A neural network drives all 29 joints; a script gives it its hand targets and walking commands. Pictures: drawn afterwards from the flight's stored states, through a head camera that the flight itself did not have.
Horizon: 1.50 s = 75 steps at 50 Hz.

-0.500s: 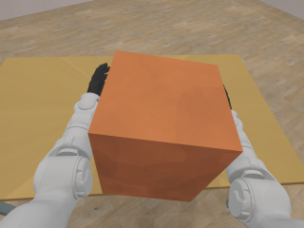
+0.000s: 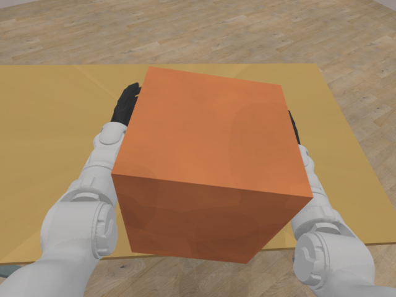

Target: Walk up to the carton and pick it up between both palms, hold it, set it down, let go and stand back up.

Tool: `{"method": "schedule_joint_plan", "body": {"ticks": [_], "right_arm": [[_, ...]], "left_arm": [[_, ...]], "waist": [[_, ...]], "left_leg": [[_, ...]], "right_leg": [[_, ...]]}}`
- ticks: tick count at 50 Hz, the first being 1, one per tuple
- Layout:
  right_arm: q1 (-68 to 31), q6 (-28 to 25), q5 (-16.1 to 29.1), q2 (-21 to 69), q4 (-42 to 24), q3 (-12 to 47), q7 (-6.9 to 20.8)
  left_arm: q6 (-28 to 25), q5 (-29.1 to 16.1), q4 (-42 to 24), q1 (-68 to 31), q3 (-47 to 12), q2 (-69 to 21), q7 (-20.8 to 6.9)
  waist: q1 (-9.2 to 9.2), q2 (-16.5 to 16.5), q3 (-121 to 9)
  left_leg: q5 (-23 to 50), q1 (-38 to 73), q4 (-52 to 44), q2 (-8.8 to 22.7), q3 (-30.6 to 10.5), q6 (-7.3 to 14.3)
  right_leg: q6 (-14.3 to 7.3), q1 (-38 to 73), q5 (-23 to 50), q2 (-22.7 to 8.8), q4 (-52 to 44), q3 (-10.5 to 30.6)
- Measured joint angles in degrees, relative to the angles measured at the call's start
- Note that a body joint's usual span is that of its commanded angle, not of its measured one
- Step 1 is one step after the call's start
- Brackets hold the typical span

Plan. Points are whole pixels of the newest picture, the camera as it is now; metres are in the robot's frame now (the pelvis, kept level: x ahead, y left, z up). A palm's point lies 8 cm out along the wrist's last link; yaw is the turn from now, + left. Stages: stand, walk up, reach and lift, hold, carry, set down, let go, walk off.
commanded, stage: set down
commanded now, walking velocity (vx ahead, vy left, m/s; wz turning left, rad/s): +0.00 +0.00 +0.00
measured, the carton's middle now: (202, 173) +0.35 +0.01 +0.04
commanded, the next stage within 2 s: none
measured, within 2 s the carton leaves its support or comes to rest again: rests again in 1.48 s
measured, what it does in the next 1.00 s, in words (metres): stands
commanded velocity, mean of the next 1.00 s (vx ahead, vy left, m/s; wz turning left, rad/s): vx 0.00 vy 0.00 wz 0.00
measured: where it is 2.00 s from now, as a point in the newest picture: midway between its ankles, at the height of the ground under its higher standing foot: outside the picture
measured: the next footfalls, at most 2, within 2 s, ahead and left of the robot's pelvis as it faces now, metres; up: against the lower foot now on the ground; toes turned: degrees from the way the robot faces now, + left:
none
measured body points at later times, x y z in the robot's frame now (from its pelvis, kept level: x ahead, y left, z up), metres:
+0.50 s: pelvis +0.01 +0.00 +0.00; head +0.09 +0.02 +0.44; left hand +0.47 +0.17 +0.06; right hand +0.44 -0.17 +0.05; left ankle +0.01 +0.10 -0.74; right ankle -0.04 -0.12 -0.74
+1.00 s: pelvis +0.01 +0.00 +0.00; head +0.10 +0.03 +0.44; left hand +0.47 +0.18 +0.04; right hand +0.44 -0.17 +0.03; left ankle +0.01 +0.10 -0.74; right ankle -0.04 -0.12 -0.74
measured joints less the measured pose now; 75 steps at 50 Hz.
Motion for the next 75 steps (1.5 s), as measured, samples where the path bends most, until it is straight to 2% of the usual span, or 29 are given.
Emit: {"method": "schedule_joint_plan", "body": {"ticks": [37,53,55,59,65,69,75], "right_arm": [[0.0,-7.7,-3.7,0.7,4.6,-2.7,0.0],[0.0,-10.9,-4.1,0.7,7.2,-4.2,-0.4],[0.0,-11.4,-2.8,0.7,8.0,-4.2,-0.8],[0.0,-12.0,4.7,0.5,9.8,-3.5,-3.5],[-0.2,-12.0,13.4,-1.0,10.9,4.2,-5.8],[-1.1,-11.5,16.0,-1.3,11.6,6.5,-6.4],[-1.4,-10.1,17.2,-1.6,11.6,7.9,-6.6]], "left_arm": [[-5.2,0.0,1.8,2.1,-0.7,0.1,0.9],[-8.0,0.0,4.5,1.3,0.2,0.1,1.0],[-8.1,-0.1,4.6,1.1,0.8,0.2,1.9],[-7.4,-2.2,4.6,0.6,-0.5,0.8,5.1],[-5.1,-3.9,4.7,0.0,-2.9,1.2,5.3],[-4.3,-5.5,4.6,0.5,-4.9,1.4,5.1],[-4.4,-8.1,4.6,3.0,-6.7,2.1,5.2]], "waist": [[0.0,-0.1,-2.5],[-0.32,-1.2,-4.6],[-0.52,-1.4,-5.1],[-0.85,-1.4,-6.0],[-0.9,-1.4,-6.5],[-0.9,-1.4,-6.1],[-0.9,-1.4,-5.6]], "left_leg": [[-0.1,-5.2,0.0,0.0,0.0,-0.1],[0.4,-8.1,0.0,0.0,0.0,-0.1],[0.4,-8.3,0.0,0.0,0.0,-0.1],[0.4,-8.6,0.2,0.0,0.0,-0.1],[0.7,-8.6,0.3,0.2,0.0,-0.1],[1.1,-8.8,0.6,0.2,0.0,-0.1],[1.7,-8.9,1.0,0.7,0.0,-0.1]], "right_leg": [[0.0,-5.2,0.2,0.0,0.0,0.0],[0.0,-8.1,0.6,0.0,0.0,0.0],[0.0,-8.3,0.6,0.0,0.0,0.0],[0.0,-8.5,0.7,0.0,0.0,0.0],[0.0,-8.6,1.2,0.2,0.0,0.0],[-0.1,-8.6,1.3,0.2,0.0,0.0],[-0.2,-8.5,2.2,0.6,0.0,0.0]]}}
